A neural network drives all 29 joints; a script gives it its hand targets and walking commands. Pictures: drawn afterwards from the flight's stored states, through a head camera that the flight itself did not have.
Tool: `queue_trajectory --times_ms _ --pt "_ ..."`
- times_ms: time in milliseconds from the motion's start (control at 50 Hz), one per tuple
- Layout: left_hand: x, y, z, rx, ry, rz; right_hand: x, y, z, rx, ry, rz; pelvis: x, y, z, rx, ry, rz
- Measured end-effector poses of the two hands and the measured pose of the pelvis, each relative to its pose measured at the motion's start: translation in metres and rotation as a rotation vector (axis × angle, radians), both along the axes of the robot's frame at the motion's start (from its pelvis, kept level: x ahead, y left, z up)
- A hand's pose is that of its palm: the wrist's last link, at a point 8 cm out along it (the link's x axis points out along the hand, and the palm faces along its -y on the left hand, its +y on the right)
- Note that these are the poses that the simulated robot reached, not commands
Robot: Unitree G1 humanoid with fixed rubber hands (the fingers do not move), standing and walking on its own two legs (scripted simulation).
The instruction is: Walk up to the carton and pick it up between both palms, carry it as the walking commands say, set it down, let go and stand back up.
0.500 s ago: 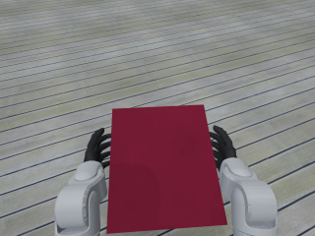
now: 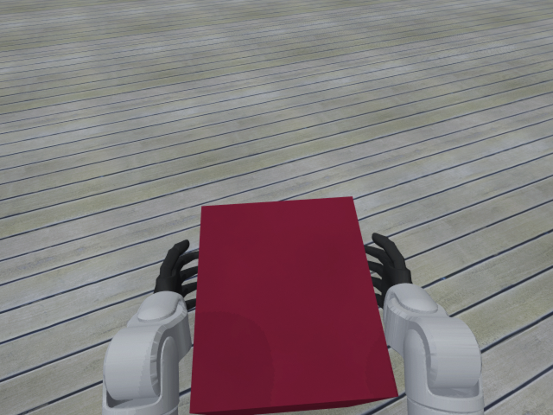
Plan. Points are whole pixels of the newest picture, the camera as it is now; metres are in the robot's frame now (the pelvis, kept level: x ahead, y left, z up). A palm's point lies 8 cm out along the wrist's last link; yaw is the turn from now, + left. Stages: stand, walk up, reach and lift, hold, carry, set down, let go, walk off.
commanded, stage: carry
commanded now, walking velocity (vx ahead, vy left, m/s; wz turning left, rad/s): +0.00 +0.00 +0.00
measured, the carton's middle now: (283, 318) +0.27 -0.01 +0.03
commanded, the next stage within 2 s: none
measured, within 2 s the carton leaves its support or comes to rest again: neither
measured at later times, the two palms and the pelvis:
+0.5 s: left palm (152, 335) +0.22 +0.15 +0.10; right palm (395, 323) +0.22 -0.13 +0.11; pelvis -0.03 +0.01 +0.00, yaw +0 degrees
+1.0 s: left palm (141, 340) +0.21 +0.16 +0.10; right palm (384, 334) +0.21 -0.12 +0.10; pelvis -0.04 +0.02 -0.01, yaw +0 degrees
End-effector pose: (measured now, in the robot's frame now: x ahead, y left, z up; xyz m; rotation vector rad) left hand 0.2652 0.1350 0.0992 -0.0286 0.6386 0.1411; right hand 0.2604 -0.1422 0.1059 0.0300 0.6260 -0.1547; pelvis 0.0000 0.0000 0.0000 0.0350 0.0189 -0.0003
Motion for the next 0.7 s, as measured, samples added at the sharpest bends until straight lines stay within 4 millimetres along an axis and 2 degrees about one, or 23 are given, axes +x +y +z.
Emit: queue_trajectory --times_ms 160,360,700 --pt "-0.021 0.004 0.013 -0.007 -0.046 0.007 -0.019 0.004 0.016 -0.009 -0.046 0.010 -0.012 0.002 0.001 -0.003 -0.015 -0.001" --pt "-0.038 0.010 0.000 -0.010 0.020 0.015 -0.035 0.010 0.002 -0.013 0.021 0.018 -0.027 0.005 0.001 -0.009 -0.012 -0.003" --pt "-0.051 0.016 0.003 -0.019 -0.012 0.013 -0.048 0.017 0.007 -0.022 -0.011 0.016 -0.041 0.011 0.001 -0.018 -0.023 -0.005"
